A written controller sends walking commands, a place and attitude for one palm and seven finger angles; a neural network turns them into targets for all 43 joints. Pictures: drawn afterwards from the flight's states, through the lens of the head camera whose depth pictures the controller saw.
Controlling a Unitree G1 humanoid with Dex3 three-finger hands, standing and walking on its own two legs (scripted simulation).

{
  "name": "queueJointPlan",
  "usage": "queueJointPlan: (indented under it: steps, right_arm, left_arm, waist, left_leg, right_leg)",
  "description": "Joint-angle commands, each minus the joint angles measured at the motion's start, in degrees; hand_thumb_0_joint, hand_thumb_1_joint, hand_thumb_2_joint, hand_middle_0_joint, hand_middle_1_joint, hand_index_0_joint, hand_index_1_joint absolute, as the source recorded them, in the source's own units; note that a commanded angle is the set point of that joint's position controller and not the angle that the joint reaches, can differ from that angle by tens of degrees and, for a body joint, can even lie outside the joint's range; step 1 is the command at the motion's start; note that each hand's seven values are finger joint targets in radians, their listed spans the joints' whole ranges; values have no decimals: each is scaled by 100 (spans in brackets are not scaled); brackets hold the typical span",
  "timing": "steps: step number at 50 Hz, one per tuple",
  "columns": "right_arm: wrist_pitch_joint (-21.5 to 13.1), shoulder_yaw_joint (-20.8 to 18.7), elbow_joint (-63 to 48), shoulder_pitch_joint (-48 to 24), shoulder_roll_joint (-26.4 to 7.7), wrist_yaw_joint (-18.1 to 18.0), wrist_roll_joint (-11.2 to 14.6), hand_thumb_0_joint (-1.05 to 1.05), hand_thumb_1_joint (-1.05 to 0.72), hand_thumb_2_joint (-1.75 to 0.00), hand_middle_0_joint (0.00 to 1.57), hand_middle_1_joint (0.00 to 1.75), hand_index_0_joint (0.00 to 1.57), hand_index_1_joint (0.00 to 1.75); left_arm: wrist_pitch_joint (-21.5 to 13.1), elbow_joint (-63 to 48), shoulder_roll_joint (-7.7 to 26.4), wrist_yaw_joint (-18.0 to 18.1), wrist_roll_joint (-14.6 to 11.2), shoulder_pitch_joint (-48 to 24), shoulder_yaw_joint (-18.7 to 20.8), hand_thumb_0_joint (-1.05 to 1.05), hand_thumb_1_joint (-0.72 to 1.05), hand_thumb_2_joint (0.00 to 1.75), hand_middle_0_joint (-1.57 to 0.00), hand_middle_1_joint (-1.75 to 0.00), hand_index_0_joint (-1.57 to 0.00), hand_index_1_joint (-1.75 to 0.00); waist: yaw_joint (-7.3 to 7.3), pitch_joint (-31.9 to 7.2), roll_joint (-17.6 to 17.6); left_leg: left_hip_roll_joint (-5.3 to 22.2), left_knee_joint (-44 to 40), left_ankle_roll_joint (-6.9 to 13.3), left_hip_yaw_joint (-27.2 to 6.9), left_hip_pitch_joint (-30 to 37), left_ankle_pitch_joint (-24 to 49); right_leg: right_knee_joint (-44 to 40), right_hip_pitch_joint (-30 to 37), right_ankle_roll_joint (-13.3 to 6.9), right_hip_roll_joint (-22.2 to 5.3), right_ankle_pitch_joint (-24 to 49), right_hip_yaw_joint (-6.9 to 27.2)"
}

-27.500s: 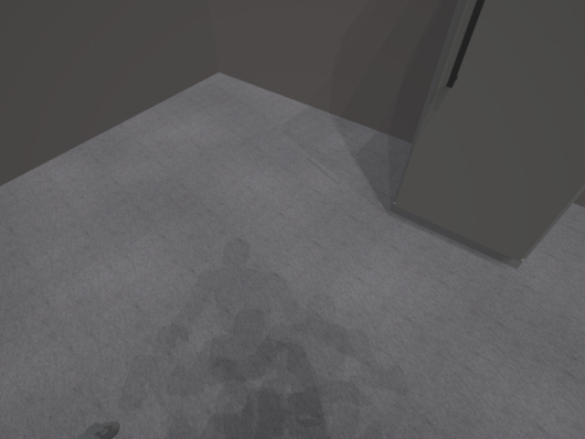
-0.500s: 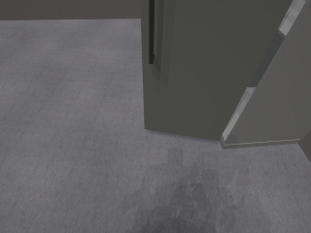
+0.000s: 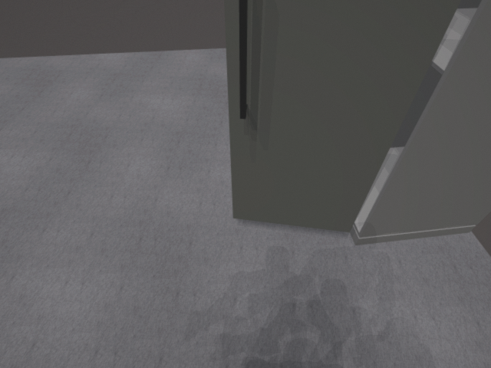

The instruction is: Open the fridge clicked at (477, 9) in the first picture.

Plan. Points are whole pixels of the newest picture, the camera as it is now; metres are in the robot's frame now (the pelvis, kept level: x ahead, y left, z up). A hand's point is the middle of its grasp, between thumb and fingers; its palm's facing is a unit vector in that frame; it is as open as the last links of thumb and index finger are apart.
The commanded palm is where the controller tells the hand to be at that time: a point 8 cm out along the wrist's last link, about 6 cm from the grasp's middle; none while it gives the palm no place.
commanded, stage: let the arm hang, fingers relaxed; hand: left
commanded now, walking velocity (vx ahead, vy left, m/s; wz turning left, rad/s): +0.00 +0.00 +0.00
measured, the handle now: (244, 39) +0.84 +0.05 +0.16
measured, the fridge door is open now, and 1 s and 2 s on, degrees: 75 75 75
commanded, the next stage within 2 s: look to check the result in 0.22 s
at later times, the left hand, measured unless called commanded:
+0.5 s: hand out of the picture +0.08 +0.24 -0.16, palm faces -0.03 -0.94 -0.33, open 7.4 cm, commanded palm none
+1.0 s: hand out of the picture +0.12 +0.23 -0.15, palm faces -0.04 -0.94 -0.33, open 7.4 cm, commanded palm none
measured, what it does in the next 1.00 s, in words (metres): stands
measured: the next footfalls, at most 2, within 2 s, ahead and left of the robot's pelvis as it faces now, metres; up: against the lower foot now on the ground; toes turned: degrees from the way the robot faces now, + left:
none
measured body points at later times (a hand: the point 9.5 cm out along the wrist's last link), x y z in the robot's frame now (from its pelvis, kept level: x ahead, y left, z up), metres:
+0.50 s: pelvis +0.02 -0.01 +0.00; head +0.03 -0.01 +0.45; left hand +0.08 +0.29 -0.13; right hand +0.09 -0.30 -0.13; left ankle +0.03 +0.09 -0.75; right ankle +0.01 -0.13 -0.75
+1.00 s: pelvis +0.03 -0.02 +0.00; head +0.04 -0.02 +0.45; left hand +0.12 +0.28 -0.13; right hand +0.10 -0.31 -0.13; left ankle +0.03 +0.09 -0.75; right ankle +0.01 -0.13 -0.75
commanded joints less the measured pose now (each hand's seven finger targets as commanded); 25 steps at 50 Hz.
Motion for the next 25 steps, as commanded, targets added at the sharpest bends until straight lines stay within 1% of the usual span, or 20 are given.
queueJointPlan:
  steps: [1,4,5,6,7,8,10,11,13,16,20,22,25]
  right_arm:
    - [-145,-207,-292,-227,-1125,-79,7,0,-90,-90,20,30,20,30]
    - [-146,-202,-271,-306,-1220,-74,10,0,-90,-90,20,30,20,30]
    - [-144,-206,-282,-325,-1254,-71,19,0,-90,-90,20,30,20,30]
    - [-141,-204,-275,-372,-1265,-69,13,0,-90,-90,20,30,20,30]
    - [-143,-204,-266,-391,-1282,-67,12,0,-90,-90,20,30,20,30]
    - [-139,-198,-263,-418,-1310,-64,16,0,-90,-90,20,30,20,30]
    - [-143,-197,-281,-443,-1380,-61,28,0,-90,-90,20,30,20,30]
    - [-143,-196,-268,-480,-1367,-58,22,0,-90,-90,20,30,20,30]
    - [-146,-188,-261,-516,-1411,-57,25,0,-90,-90,20,30,20,30]
    - [-139,-179,-252,-556,-1437,-51,32,0,-90,-90,20,30,20,30]
    - [-129,-173,-263,-616,-1490,-46,48,0,-90,-90,20,30,20,30]
    - [-134,-167,-232,-644,-1489,-46,34,0,-90,-90,20,30,20,30]
    - [-132,-166,-250,-653,-1521,-47,46,0,-90,-90,20,30,20,30]
  left_arm:
    - [-141,-229,1086,47,1,-115,202,0,90,90,-20,-30,-20,-30]
    - [-144,-210,1158,39,-4,-165,191,0,90,90,-20,-30,-20,-30]
    - [-151,-215,1191,40,0,-179,197,0,90,90,-20,-30,-20,-30]
    - [-143,-210,1208,37,1,-233,193,0,90,90,-20,-30,-20,-30]
    - [-145,-201,1219,36,1,-234,189,0,90,90,-20,-30,-20,-30]
    - [-147,-200,1247,34,1,-253,189,0,90,90,-20,-30,-20,-30]
    - [-159,-210,1295,30,-2,-271,185,0,90,90,-20,-30,-20,-30]
    - [-160,-191,1310,32,-2,-291,183,0,90,90,-20,-30,-20,-30]
    - [-169,-181,1342,31,-11,-331,171,0,90,90,-20,-30,-20,-30]
    - [-176,-175,1385,31,-14,-357,164,0,90,90,-20,-30,-20,-30]
    - [-192,-175,1431,31,-16,-372,156,0,90,90,-20,-30,-20,-30]
    - [-192,-162,1442,34,-23,-408,150,0,90,90,-20,-30,-20,-30]
    - [-208,-169,1466,37,-26,-394,151,0,90,90,-20,-30,-20,-30]
  waist:
    - [67,-138,16]
    - [52,-168,56]
    - [56,-191,13]
    - [46,-108,46]
    - [49,-126,46]
    - [42,-131,-13]
    - [42,-187,-9]
    - [37,-224,-63]
    - [24,-268,-49]
    - [15,-291,-35]
    - [16,-267,-112]
    - [13,-322,-32]
    - [9,-414,-128]
  left_leg:
    - [907,-689,-52,-900,-8,-33]
    - [902,-702,-63,-888,93,-14]
    - [904,-688,-58,-885,129,40]
    - [907,-715,-69,-890,103,-15]
    - [907,-725,-69,-885,136,13]
    - [911,-735,-68,-888,147,-18]
    - [900,-686,-69,-860,199,126]
    - [900,-680,-69,-863,255,172]
    - [899,-640,-75,-834,334,353]
    - [899,-629,-80,-818,384,395]
    - [890,-594,-86,-799,430,467]
    - [895,-599,-100,-794,468,567]
    - [904,-551,-97,-776,560,717]
  right_leg:
    - [-300,31,-313,-485,58,437]
    - [-351,24,-304,-502,48,456]
    - [-356,27,-311,-497,69,470]
    - [-376,-2,-302,-508,31,463]
    - [-388,8,-304,-516,58,477]
    - [-410,9,-299,-519,38,483]
    - [-436,53,-301,-527,110,503]
    - [-446,57,-299,-547,127,501]
    - [-471,82,-295,-569,249,506]
    - [-522,105,-305,-590,266,535]
    - [-595,114,-307,-597,357,553]
    - [-573,170,-308,-617,464,541]
    - [-585,221,-314,-620,639,540]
